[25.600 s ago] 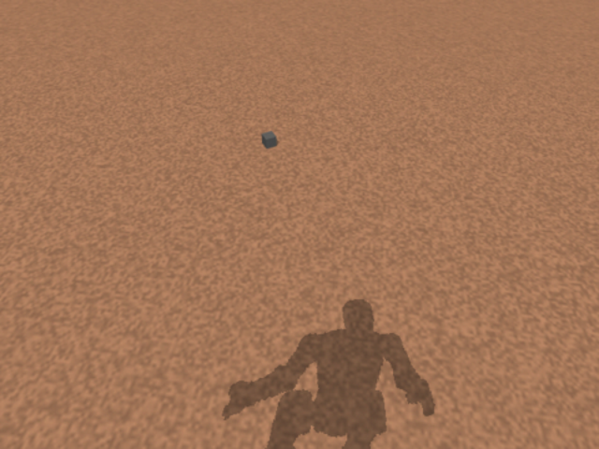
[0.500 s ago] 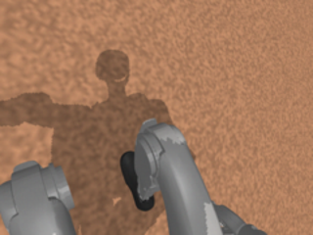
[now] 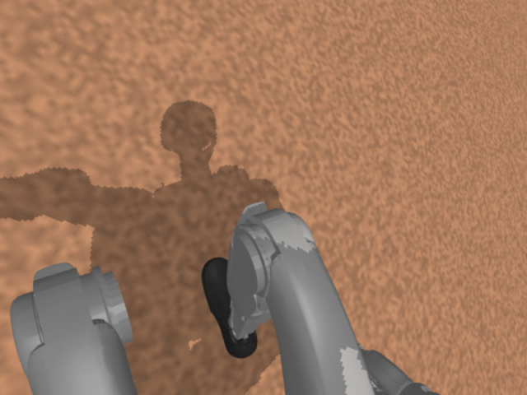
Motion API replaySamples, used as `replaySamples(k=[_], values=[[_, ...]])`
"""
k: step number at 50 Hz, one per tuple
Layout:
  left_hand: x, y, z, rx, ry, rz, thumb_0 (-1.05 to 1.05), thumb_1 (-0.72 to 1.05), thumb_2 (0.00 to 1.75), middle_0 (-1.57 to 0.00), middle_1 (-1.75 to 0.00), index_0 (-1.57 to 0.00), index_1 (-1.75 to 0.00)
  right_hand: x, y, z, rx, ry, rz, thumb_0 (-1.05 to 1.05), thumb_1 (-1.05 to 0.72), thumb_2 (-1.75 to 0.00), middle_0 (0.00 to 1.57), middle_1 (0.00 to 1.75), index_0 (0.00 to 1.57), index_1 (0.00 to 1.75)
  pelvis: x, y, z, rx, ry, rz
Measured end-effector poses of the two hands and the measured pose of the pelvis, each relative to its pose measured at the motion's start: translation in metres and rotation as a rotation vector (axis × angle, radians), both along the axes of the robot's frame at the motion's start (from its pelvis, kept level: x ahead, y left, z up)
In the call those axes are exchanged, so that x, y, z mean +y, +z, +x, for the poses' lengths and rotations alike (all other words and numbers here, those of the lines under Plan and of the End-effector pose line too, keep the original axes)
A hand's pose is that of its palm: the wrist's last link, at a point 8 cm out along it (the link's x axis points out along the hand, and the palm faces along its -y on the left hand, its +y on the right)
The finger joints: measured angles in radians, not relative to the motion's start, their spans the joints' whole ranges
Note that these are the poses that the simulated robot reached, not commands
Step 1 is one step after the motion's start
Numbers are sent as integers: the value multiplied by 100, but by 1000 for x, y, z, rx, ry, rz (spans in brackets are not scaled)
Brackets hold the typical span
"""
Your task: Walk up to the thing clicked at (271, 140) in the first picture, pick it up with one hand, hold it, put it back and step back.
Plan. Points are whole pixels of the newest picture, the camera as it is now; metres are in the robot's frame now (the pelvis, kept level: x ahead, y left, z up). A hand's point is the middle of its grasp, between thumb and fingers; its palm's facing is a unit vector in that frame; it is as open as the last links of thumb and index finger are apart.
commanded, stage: close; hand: left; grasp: from above
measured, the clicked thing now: out of the picture +0.45 +0.31 -0.28
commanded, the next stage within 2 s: settle in 0.52 s
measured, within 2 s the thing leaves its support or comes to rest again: leaves its support in 0.90 s
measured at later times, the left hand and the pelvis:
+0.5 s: hand out of the picture +0.44 +0.31 -0.25, palm faces -0.48 -0.10 -0.87, open 9.3 cm; pelvis +0.00 +0.00 +0.00, yaw +1 degrees
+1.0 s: hand out of the picture +0.44 +0.33 -0.22, palm faces -0.41 -0.08 -0.91, open 9.0 cm; pelvis +0.01 +0.00 +0.00, yaw +1 degrees
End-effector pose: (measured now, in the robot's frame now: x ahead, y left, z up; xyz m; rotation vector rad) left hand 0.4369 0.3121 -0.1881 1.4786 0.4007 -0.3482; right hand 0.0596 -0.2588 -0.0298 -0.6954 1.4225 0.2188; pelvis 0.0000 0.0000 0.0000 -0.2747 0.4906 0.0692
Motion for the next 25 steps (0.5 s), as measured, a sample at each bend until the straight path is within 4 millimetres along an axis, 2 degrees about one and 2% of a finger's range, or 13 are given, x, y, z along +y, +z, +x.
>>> replaySamples(k=[13,25], values=[[4,-5,6,23,80,1,0,19,42,-61,-57,-66,-51,2,-1,1,5,5,34,0,-90,-90,21,30,20,29,-1,0,3,20,2,6],[4,-5,8,30,78,2,-1,15,46,-66,-53,-70,-48,-2,-8,1,14,3,32,0,-90,-90,21,30,20,29,-4,-1,2,8,2,14]])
